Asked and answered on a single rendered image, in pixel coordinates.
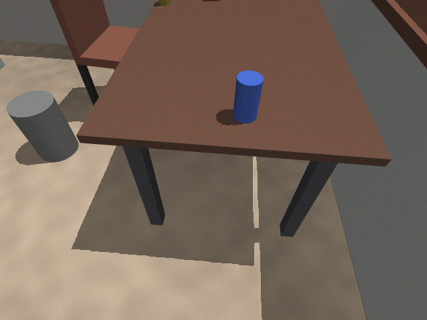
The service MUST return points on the table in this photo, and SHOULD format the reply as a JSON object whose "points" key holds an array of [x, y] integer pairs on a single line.
{"points": [[175, 86]]}

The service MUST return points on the chair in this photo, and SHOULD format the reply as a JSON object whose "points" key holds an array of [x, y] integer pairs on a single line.
{"points": [[90, 37]]}

